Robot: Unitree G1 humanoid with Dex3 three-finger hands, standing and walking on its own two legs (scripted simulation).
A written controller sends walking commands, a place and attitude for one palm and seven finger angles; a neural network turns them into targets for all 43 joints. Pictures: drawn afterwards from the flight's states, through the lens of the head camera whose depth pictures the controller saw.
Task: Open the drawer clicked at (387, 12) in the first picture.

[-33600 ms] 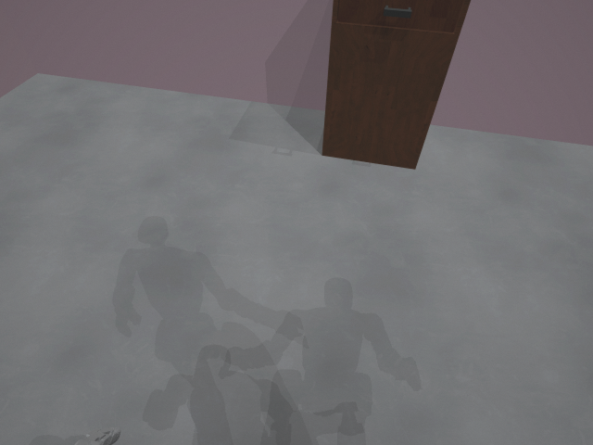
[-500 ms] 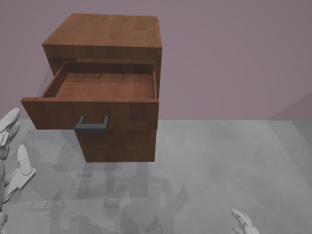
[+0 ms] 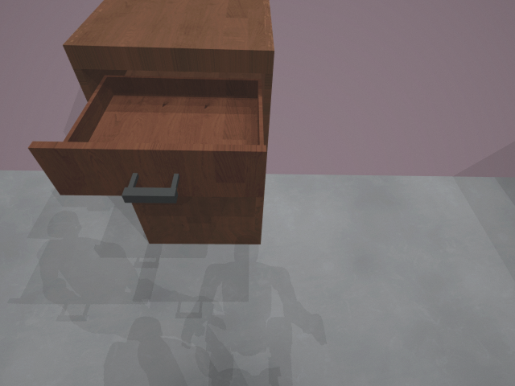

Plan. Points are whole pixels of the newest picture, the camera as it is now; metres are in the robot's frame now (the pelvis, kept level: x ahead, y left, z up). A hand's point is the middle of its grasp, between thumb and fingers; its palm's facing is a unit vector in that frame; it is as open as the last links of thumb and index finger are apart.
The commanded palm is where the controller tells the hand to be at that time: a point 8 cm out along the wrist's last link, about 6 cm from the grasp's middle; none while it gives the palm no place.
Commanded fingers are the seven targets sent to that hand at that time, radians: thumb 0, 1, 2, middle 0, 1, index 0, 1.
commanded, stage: let the arm hang, fingers relaxed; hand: left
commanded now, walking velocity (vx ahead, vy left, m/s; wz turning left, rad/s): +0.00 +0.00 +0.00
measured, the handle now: (153, 186) +0.48 +0.23 +0.00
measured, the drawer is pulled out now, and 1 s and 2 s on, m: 0.30 0.30 0.30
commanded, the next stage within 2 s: look to check the result in 0.80 s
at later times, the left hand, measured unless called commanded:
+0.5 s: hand out of the picture +0.01 +0.21 -0.16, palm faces +0.00 -0.96 -0.28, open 7.4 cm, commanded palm none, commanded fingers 0.00 0.90 0.90 -0.20 -0.30 -0.20 -0.30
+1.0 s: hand out of the picture +0.05 +0.22 -0.15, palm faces -0.03 -0.96 -0.29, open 7.4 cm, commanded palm none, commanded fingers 0.00 0.90 0.90 -0.20 -0.30 -0.20 -0.30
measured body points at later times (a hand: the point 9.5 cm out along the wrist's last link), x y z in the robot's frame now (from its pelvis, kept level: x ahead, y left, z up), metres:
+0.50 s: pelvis +0.00 +0.00 +0.01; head +0.00 -0.01 +0.46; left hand +0.01 +0.26 -0.13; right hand +0.00 -0.23 -0.15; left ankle +0.03 +0.11 -0.73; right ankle +0.01 -0.10 -0.73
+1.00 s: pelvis +0.00 +0.00 +0.01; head +0.02 +0.00 +0.46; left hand +0.06 +0.27 -0.13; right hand +0.03 -0.26 -0.14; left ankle +0.03 +0.11 -0.73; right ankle +0.01 -0.10 -0.73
